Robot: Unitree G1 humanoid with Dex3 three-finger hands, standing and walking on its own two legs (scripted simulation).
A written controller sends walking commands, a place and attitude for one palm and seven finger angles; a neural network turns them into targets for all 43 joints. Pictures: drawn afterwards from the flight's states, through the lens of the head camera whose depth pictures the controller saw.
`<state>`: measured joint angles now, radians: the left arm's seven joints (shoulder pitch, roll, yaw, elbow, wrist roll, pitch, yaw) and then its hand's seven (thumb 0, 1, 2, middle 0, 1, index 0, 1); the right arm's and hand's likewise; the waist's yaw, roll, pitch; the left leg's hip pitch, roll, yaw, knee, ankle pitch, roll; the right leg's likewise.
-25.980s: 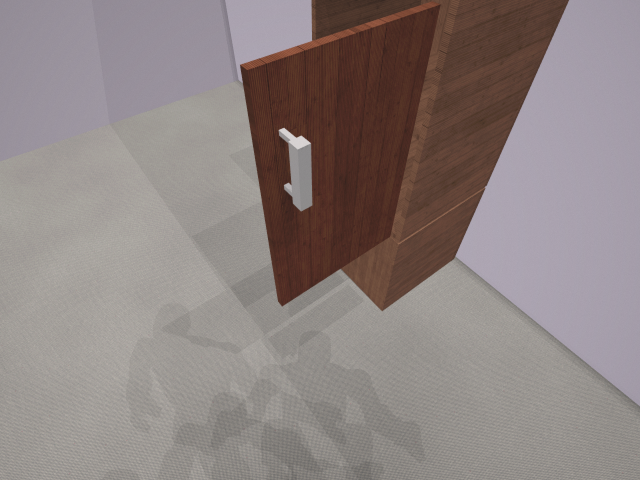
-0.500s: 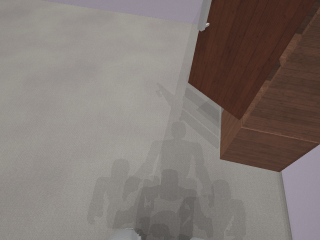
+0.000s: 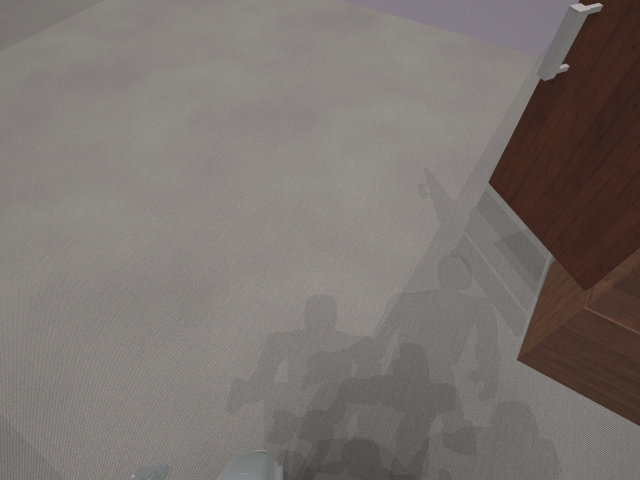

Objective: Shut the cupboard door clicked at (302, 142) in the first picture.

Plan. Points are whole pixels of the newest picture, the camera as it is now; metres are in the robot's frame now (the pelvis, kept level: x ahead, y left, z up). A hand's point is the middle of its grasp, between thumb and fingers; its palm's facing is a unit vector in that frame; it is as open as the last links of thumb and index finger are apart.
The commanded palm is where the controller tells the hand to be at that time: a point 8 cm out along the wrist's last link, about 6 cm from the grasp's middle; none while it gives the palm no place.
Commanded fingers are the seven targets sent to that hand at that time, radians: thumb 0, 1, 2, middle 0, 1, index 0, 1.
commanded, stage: walk to a spot facing it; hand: left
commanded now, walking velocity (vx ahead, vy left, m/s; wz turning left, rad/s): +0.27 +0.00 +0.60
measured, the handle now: (569, 42) +0.82 -0.44 +0.08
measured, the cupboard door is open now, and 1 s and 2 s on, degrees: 55 55 55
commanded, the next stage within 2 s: turn to face it in 1.42 s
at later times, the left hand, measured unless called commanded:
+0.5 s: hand out of the picture +0.08 +0.19 -0.14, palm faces +0.34 -0.89 -0.30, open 7.4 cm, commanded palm none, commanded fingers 0.00 0.90 0.90 -0.20 -0.30 -0.20 -0.30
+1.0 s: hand (147, 478) +0.13 +0.26 -0.18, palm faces +0.62 -0.75 -0.22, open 7.4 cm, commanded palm none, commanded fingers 0.00 0.90 0.90 -0.20 -0.30 -0.20 -0.30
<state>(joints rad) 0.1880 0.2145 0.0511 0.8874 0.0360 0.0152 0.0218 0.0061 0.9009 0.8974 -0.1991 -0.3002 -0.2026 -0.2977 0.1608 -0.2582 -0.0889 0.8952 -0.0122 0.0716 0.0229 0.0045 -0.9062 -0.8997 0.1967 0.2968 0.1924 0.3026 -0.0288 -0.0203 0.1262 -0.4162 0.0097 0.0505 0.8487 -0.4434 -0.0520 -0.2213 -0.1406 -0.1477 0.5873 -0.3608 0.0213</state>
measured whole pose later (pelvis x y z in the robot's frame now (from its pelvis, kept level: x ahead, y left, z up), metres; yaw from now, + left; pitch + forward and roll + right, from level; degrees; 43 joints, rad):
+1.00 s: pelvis +0.23 +0.08 -0.01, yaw +36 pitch -1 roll +1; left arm 0.27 0.21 0.08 0.96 0.03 0.00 -0.02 0.01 0.91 0.90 -0.20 -0.30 -0.20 -0.30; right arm 0.15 -0.21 -0.03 0.90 -0.03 -0.03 0.00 0.00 -0.90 -0.90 0.20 0.30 0.20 0.30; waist 0.03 -0.02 0.11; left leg -0.32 -0.04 0.09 0.59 -0.26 0.08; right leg -0.50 -0.16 -0.03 1.19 -0.36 0.05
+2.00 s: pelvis +0.41 +0.20 -0.01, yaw +45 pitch -2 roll -1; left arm 0.31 0.18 0.07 0.97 0.03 0.06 -0.02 0.01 0.91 0.90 -0.20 -0.30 -0.20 -0.30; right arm 0.07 -0.17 -0.03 0.94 -0.02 0.04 -0.01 0.00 -0.90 -0.90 0.20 0.30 0.20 0.30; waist 0.07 0.04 0.08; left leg -0.26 0.13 0.26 0.62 -0.32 0.02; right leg -0.31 -0.04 -0.10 0.71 -0.34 0.02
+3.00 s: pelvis +0.41 +0.23 +0.00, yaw +11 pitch +1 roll -1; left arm 0.17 0.21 0.05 0.88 0.03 0.05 -0.01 0.01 0.90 0.90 -0.20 -0.30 -0.20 -0.30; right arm 0.16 -0.25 -0.06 0.88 -0.01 0.05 -0.02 0.01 -0.90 -0.90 0.20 0.30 0.19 0.30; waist -0.01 0.00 0.11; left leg -0.46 0.06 0.04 0.90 -0.42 -0.09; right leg -0.26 0.01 0.06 0.53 -0.28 0.01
